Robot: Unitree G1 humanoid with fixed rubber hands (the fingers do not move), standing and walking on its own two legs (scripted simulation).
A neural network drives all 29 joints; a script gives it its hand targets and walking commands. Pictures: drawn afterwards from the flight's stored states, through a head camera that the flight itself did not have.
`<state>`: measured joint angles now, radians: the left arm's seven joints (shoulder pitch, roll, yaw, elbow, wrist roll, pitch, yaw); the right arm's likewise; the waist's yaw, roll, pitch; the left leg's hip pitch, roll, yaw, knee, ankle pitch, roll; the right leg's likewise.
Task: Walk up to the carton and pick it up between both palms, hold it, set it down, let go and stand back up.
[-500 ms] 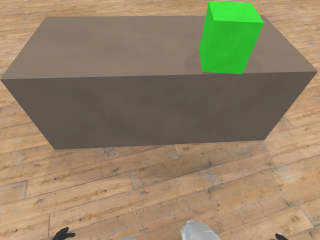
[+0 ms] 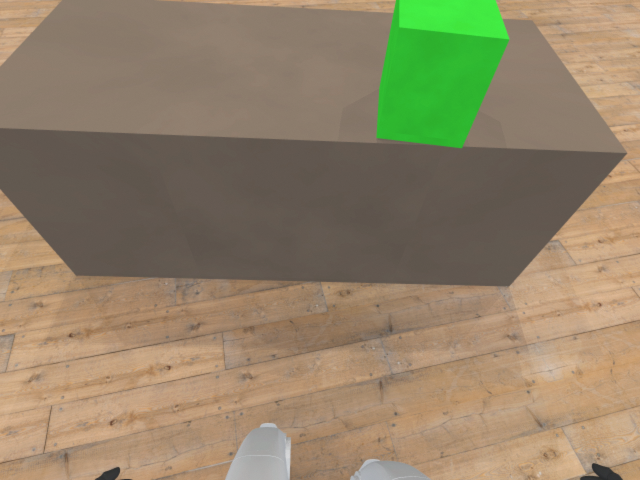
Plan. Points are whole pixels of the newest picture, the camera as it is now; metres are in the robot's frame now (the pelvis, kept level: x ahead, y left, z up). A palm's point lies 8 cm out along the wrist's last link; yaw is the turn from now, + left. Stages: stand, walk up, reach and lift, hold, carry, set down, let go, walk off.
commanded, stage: walk up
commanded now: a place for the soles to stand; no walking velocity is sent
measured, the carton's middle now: (431, 68) +0.91 -0.18 +0.02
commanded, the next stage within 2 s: none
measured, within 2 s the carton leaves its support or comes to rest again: neither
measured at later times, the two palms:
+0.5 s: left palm (191, 447) +0.16 +0.21 -0.12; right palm out of the picture +0.11 -0.44 -0.09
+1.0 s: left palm (240, 404) +0.22 +0.15 -0.12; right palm out of the picture +0.17 -0.50 -0.06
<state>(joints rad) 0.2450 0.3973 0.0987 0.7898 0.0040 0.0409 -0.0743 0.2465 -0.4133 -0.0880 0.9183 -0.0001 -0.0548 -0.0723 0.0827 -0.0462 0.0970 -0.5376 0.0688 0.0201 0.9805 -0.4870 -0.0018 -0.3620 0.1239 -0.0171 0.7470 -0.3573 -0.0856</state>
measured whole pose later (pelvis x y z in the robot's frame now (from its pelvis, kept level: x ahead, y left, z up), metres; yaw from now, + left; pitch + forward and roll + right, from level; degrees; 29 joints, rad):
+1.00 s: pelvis +0.13 -0.15 +0.00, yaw -3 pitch -2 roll -1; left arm 0.25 0.39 0.10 0.79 0.00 0.06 -0.06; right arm 0.26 -0.42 -0.06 0.91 0.00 -0.10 -0.09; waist 0.01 -0.07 0.11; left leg -0.40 0.07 0.03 0.78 -0.34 -0.01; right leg -0.45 0.07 0.04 1.07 -0.48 -0.03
